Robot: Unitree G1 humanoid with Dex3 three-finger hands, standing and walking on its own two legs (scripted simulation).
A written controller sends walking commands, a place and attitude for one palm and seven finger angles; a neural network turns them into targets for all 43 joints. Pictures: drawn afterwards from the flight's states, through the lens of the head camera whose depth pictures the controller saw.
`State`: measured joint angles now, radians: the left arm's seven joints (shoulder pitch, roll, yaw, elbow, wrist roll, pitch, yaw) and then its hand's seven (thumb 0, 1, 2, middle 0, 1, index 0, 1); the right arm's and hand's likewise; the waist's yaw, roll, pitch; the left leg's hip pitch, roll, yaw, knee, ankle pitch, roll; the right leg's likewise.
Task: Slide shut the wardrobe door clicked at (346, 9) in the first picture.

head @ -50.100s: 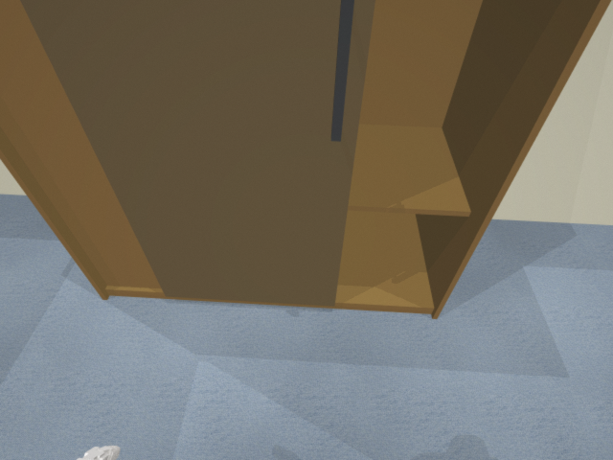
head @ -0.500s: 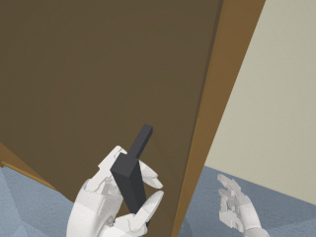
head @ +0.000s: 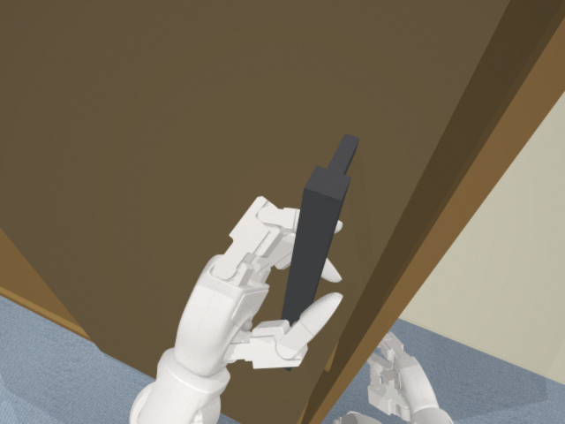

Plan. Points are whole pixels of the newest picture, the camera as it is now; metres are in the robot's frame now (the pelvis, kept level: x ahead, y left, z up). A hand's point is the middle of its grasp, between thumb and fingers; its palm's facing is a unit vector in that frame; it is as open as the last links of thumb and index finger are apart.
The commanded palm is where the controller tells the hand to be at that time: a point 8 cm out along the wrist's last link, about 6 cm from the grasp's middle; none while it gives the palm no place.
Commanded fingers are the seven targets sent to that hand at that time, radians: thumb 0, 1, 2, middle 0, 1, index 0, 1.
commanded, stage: step sideways, sliding the door along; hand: left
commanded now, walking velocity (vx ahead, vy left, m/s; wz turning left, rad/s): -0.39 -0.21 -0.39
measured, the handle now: (308, 279) +0.20 +0.03 +0.22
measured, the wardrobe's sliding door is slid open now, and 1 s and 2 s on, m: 0.02 0.02 0.02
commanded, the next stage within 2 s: stop walking and hold the door there in 0.20 s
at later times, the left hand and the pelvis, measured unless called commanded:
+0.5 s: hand (329, 319) +0.16 +0.01 +0.24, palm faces -0.11 -0.99 -0.07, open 5.9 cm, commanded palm +0.14 +0.06 +0.20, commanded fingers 0.00 0.90 0.90 -0.45 -1.40 -0.45 -1.40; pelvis -0.10 -0.07 +0.05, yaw -9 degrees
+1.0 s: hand (325, 313) +0.16 +0.01 +0.24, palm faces +0.14 -0.96 -0.23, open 5.8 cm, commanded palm +0.13 +0.05 +0.20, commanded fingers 0.00 0.90 0.90 -0.45 -1.40 -0.45 -1.40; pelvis -0.14 -0.14 +0.06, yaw -16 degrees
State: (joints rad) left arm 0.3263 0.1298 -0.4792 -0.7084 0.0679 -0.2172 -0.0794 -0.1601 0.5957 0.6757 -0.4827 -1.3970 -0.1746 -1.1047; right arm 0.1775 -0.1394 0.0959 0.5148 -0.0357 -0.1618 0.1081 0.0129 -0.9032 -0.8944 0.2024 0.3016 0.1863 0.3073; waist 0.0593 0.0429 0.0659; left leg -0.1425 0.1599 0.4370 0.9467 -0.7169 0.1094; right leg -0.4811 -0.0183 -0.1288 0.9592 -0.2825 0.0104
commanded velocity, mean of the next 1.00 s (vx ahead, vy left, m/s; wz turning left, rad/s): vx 0.00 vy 0.06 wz -0.10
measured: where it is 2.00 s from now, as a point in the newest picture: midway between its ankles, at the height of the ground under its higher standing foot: outside the picture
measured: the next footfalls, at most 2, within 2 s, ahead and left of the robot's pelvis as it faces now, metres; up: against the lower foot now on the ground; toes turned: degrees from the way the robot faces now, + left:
right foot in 0.66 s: -0.13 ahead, -0.26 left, +0.00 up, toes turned -19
left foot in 0.92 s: -0.09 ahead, -0.06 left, +0.00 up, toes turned -15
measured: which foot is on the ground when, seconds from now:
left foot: down 0.00-0.68, up 0.70-0.90, down 0.92-1.00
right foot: down 0.00-0.14, up 0.16-0.64, down 0.66-1.00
